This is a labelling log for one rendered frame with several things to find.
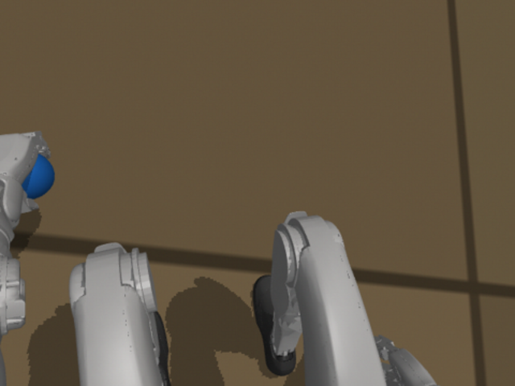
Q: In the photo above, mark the ball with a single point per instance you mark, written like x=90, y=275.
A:
x=40, y=180

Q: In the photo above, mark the left robot arm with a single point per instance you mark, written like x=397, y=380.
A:
x=12, y=287

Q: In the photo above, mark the right robot foot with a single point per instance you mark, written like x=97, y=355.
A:
x=264, y=312

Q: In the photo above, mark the left robot foot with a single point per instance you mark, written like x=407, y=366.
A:
x=163, y=347

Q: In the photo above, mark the right robot hand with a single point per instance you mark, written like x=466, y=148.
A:
x=404, y=369

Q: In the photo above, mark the left robot hand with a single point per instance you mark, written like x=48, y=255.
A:
x=18, y=155

